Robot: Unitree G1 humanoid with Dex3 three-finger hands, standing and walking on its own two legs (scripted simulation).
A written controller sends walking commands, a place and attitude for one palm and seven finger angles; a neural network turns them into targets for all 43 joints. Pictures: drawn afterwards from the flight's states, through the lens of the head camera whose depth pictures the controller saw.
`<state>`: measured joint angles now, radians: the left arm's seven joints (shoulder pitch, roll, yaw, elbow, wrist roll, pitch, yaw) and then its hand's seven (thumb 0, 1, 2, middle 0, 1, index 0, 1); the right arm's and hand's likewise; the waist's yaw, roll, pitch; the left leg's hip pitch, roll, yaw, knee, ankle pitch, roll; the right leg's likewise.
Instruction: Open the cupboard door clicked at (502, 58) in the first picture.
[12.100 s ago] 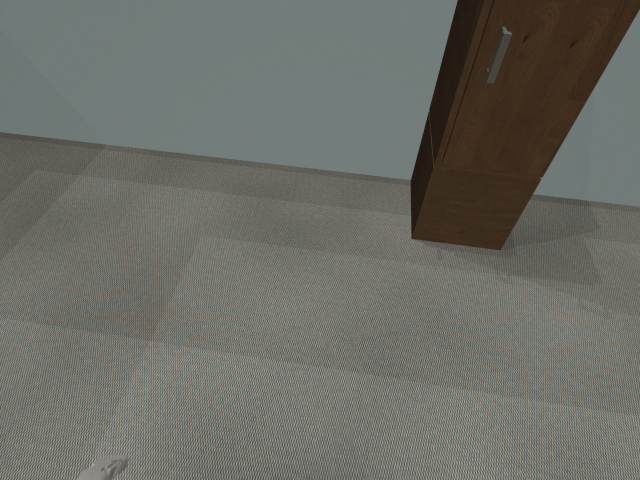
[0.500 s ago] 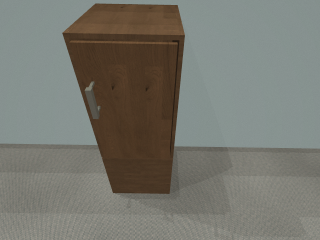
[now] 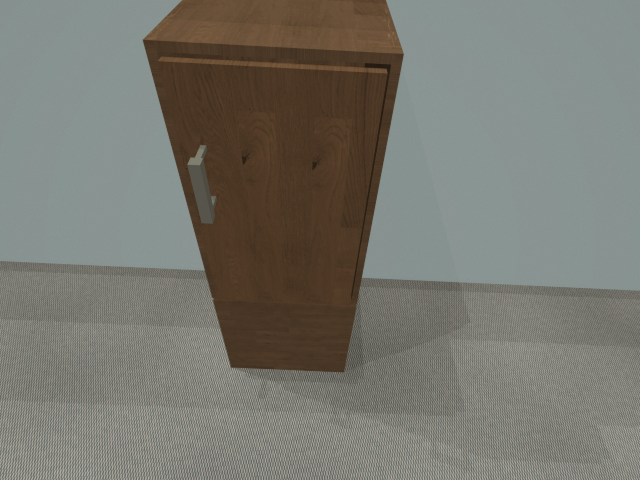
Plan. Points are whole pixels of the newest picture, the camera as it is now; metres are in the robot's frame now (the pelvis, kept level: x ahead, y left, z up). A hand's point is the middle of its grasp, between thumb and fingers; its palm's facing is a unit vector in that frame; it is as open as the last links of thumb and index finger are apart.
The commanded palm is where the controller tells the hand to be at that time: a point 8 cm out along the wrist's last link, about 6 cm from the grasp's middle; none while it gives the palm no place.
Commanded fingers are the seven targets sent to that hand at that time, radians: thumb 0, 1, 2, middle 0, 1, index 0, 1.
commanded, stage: come to a stop and stand still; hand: left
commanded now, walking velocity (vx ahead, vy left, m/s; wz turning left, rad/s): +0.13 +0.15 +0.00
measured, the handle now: (205, 185) +0.57 +0.25 +0.05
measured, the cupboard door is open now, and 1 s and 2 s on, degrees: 0 0 0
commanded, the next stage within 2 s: look again from close up in 1.84 s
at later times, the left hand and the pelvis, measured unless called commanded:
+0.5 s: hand out of the picture +0.09 +0.21 -0.18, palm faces +0.02 -0.98 -0.18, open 7.3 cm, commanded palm none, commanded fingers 0.00 0.90 0.90 -0.20 -0.30 -0.20 -0.30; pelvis +0.04 +0.04 +0.00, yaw +0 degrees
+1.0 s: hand out of the picture +0.01 +0.17 -0.18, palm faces +0.04 -0.97 -0.23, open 7.4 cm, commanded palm none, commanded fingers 0.00 0.90 0.90 -0.20 -0.30 -0.20 -0.30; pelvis +0.03 +0.00 -0.01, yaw -1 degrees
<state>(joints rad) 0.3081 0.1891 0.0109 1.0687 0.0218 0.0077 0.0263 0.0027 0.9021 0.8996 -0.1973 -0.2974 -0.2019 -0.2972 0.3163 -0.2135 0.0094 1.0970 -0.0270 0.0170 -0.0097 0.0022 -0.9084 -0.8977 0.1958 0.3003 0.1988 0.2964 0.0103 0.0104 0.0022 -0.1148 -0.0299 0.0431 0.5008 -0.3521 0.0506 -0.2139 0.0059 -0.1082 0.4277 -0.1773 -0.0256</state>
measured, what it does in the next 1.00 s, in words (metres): steps on the spot: right foot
